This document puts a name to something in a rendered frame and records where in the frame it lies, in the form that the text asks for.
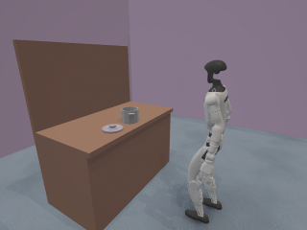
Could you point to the robot left forearm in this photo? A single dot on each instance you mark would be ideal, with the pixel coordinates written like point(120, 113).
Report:
point(216, 139)

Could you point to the right robot upper arm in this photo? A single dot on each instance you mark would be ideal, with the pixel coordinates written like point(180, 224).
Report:
point(228, 109)

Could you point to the robot left shin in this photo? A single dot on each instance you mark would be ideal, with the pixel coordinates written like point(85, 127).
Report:
point(195, 192)

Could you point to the lid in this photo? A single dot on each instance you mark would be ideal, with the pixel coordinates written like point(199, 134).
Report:
point(108, 129)

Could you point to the robot right forearm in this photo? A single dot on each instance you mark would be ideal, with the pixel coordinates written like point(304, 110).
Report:
point(226, 120)

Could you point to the left robot upper arm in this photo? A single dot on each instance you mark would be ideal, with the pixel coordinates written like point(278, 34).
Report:
point(213, 104)

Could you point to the robot left hand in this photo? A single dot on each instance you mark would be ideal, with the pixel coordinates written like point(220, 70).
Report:
point(207, 169)

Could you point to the table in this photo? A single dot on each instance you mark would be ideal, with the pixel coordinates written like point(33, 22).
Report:
point(73, 90)

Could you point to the pot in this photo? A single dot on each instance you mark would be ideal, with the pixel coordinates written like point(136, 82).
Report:
point(130, 114)

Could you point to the robot left thigh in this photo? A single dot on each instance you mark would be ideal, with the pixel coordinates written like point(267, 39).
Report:
point(195, 165)

